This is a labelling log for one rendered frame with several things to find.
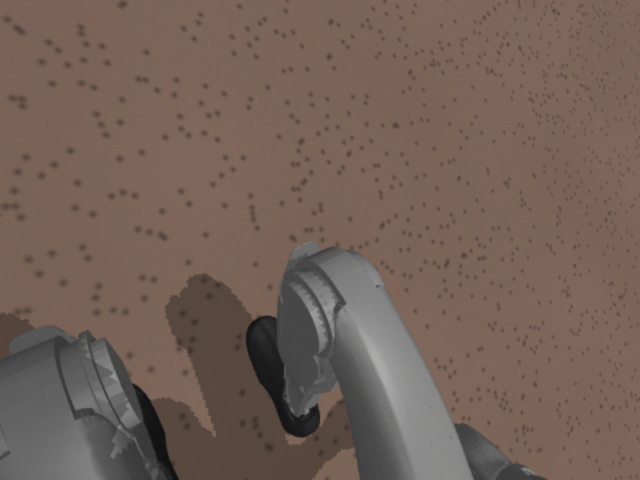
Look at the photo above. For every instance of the right robot foot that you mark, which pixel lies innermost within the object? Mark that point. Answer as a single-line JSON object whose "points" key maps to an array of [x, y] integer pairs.
{"points": [[261, 342]]}

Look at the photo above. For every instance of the right robot hand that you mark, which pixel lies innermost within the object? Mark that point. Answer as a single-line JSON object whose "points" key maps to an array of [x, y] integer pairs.
{"points": [[485, 460]]}

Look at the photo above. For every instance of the left robot foot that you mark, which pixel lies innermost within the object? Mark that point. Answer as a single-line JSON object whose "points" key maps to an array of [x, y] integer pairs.
{"points": [[156, 434]]}

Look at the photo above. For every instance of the right robot arm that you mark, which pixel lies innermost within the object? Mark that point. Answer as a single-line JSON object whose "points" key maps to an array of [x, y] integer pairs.
{"points": [[518, 472]]}

